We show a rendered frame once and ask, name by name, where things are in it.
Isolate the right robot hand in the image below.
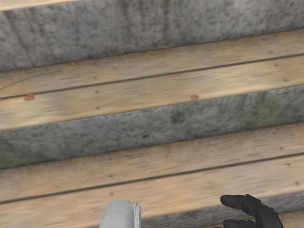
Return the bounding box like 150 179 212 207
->
214 194 284 228

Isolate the robot left thigh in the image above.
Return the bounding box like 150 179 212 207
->
99 200 142 228

